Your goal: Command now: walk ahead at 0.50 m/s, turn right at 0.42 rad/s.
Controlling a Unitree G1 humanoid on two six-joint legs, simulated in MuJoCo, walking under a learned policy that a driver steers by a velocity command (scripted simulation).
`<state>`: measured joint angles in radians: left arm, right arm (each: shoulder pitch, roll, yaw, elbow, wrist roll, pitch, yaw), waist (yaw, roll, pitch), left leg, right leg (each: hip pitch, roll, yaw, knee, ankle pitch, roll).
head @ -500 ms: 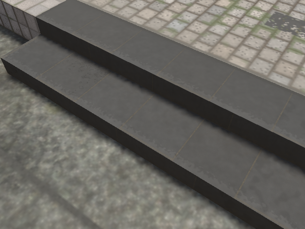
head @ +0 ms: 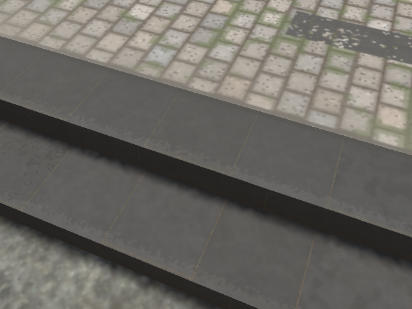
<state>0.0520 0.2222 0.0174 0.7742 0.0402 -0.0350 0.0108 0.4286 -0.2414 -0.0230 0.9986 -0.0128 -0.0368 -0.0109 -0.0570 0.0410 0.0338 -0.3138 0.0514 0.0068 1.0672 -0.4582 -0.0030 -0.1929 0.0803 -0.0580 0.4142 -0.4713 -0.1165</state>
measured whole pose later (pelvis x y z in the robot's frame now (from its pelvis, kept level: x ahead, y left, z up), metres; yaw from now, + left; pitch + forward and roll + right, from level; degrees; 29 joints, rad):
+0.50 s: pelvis +0.30 -0.02 +0.03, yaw -17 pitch +3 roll +1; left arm -0.16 0.28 0.05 0.66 0.05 -0.05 -0.01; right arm 0.59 -0.26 -0.02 1.06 -0.07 -0.14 -0.02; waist -0.10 0.02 0.04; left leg 0.13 0.04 0.17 0.32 0.03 -0.06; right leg -0.78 0.04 -0.07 1.25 -0.49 -0.11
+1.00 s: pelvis +0.63 -0.15 +0.11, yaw -35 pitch +4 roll +2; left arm 0.13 0.31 0.07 0.74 0.03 -0.08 -0.10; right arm 0.48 -0.23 0.01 0.91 -0.07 0.00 0.06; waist -0.09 -0.04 -0.03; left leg -0.22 -0.01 0.09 0.50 -0.36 0.04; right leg -0.88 0.10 0.10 1.96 -0.45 -0.15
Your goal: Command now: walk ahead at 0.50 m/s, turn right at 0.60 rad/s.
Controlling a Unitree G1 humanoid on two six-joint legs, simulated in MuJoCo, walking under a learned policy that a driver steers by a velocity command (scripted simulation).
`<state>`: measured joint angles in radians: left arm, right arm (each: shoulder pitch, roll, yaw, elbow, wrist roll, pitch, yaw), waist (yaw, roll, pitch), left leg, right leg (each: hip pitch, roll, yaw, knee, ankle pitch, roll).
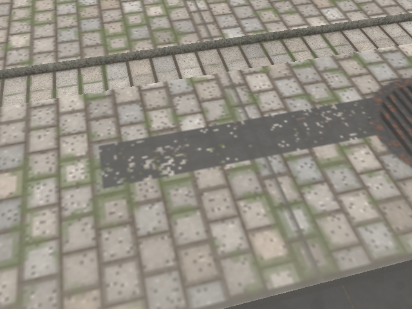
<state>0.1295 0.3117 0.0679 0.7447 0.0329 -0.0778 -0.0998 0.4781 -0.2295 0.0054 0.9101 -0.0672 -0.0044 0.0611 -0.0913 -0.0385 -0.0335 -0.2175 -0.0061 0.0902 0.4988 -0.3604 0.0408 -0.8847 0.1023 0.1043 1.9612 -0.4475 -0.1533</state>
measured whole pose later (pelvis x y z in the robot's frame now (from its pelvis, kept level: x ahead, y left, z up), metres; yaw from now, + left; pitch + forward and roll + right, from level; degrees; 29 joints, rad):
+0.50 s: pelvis +0.35 -0.04 +0.12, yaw -17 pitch +5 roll -1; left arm 0.48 0.22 -0.01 1.04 0.06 -0.13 -0.05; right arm 0.05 -0.23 0.02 0.61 -0.06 -0.08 0.03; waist 0.07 0.01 -0.12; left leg -0.93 0.09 -0.08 1.21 -0.14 0.00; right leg -0.26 0.11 0.09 0.55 -0.37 -0.08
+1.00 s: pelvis +0.63 -0.09 +0.13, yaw -35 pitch +3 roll +2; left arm 0.07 0.25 0.07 0.63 -0.03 -0.01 -0.03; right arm 0.38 -0.28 -0.08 0.87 0.00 -0.07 -0.04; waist -0.09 -0.03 0.01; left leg -0.03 0.03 0.26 0.30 -0.30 -0.02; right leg -0.73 -0.09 0.02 0.84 -0.07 -0.02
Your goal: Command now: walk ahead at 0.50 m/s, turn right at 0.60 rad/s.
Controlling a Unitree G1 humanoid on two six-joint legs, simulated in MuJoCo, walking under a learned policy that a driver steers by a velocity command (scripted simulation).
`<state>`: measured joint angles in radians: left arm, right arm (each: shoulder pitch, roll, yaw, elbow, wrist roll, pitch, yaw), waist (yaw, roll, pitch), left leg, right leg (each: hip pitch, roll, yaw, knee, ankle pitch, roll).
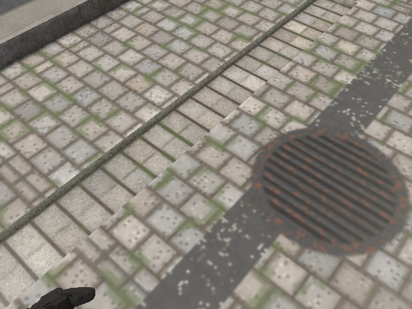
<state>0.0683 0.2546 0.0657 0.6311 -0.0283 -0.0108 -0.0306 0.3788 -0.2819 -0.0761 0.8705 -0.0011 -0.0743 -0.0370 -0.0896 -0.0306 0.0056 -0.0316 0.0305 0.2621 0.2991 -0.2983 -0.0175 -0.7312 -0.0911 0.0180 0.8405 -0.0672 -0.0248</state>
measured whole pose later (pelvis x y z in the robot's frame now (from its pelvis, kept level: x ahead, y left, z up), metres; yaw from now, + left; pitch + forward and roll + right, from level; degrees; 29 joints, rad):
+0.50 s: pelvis +0.27 -0.04 +0.00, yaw -18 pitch +3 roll +0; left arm 0.36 0.25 0.09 0.72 -0.03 -0.03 0.02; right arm -0.01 -0.25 -0.05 0.69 0.00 -0.10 0.01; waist 0.09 0.05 0.01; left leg -0.63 0.05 -0.09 0.60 0.00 -0.06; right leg -0.17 0.11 0.16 0.42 -0.29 -0.07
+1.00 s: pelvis +0.50 -0.11 +0.00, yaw -33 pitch +2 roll +2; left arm 0.08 0.25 0.07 0.64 -0.02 -0.03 -0.02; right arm 0.37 -0.25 -0.08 0.87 0.02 -0.08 0.00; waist -0.10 -0.03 0.02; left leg -0.02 0.00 0.14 0.26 -0.28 0.01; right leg -0.65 -0.09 0.05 0.72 -0.06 -0.02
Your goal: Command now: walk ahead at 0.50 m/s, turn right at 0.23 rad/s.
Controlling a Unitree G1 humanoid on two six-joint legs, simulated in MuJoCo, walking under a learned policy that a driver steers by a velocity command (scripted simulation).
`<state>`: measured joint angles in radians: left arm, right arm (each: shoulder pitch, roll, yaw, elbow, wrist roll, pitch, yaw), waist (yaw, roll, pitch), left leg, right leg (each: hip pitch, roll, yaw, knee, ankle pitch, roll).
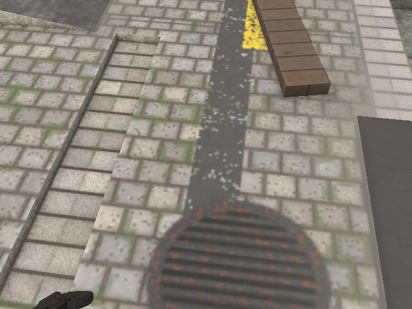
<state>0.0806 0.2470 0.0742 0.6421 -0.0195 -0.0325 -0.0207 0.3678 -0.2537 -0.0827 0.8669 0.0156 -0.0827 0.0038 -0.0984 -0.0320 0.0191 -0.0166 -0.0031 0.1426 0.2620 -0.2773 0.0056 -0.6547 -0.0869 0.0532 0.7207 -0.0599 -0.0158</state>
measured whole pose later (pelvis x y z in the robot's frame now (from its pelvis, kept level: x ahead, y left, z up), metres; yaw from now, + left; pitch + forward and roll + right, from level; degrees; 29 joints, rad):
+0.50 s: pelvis +0.24 -0.05 +0.00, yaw +2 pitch +2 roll -2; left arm 0.28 0.24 0.06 0.84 0.01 -0.07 0.02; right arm 0.09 -0.26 -0.05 0.78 0.01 -0.05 0.02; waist 0.05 0.07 0.02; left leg -0.64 0.07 -0.03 0.66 0.04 0.00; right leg -0.06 0.06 -0.10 0.28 -0.25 -0.05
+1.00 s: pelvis +0.34 -0.04 -0.01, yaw +19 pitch +3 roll -1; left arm 0.13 0.27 0.06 0.76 -0.01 -0.01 0.04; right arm 0.17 -0.29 -0.08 0.63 0.00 0.05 -0.03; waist -0.03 0.02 0.02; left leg -0.43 -0.13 -0.19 0.49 -0.10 0.04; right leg -0.43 0.03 0.12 0.68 -0.32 0.05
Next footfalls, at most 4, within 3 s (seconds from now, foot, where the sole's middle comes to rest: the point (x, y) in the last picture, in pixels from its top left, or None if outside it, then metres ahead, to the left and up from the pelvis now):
0.10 right None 0.22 -0.14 -0.78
0.60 left None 0.44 0.08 -0.78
1.04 right None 0.46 -0.15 -0.78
1.46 left None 0.30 0.07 -0.78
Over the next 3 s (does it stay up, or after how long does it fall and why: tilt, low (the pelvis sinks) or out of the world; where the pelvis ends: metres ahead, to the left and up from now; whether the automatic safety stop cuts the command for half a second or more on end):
stays up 0.53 0.49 -0.04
